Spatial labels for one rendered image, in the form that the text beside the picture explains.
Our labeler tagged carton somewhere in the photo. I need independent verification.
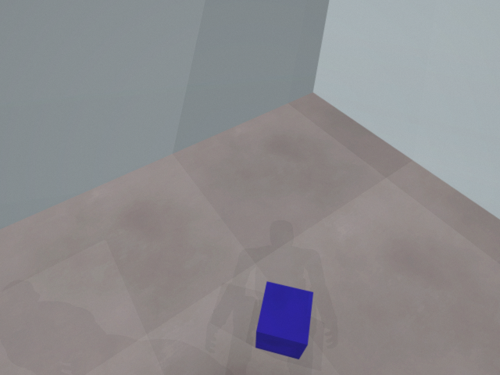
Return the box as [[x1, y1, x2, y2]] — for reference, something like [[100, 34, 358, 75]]
[[255, 281, 313, 359]]

